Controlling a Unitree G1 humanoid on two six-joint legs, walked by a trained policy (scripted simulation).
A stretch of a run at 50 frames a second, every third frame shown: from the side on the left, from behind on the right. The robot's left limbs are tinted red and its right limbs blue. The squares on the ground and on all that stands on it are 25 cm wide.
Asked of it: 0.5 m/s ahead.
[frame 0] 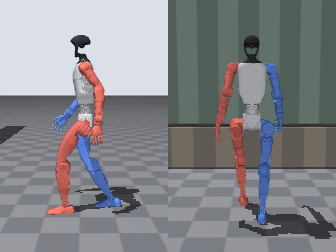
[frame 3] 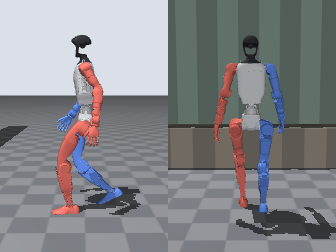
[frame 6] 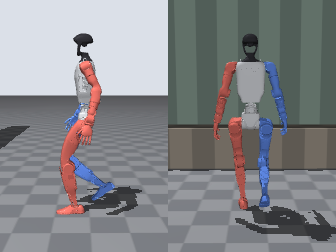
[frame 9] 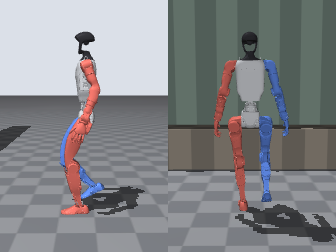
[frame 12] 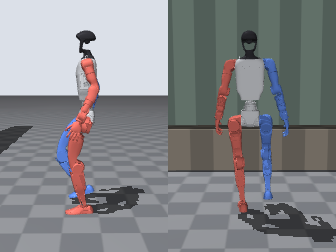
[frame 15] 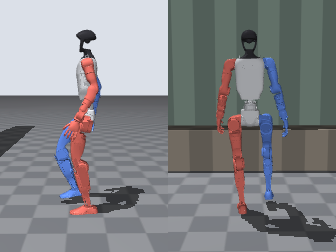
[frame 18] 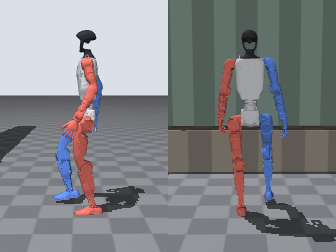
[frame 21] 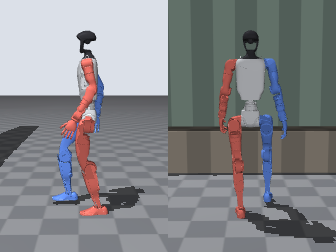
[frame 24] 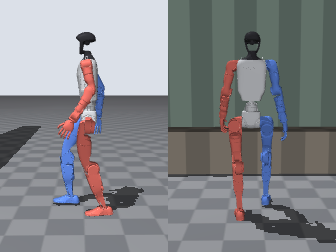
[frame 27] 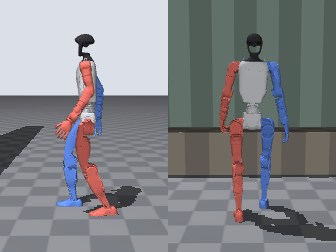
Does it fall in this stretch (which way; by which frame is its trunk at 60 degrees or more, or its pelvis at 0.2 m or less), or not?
no
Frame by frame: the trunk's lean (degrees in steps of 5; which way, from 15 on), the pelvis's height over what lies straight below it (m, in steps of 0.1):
0: 5, 0.7
3: 5, 0.7
6: 5, 0.8
9: 0, 0.8
12: 0, 0.8
15: 0, 0.8
18: 0, 0.8
21: 0, 0.8
24: 5, 0.8
27: 5, 0.8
